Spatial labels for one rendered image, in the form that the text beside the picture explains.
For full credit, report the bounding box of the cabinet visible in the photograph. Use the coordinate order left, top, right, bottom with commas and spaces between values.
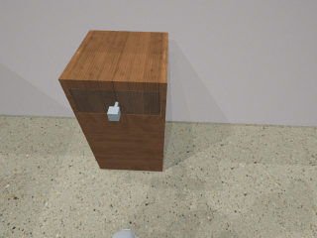
58, 30, 168, 172

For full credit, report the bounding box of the handle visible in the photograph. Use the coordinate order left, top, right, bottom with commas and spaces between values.
107, 102, 121, 121

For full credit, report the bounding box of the drawer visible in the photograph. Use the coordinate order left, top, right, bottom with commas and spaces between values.
68, 88, 161, 116

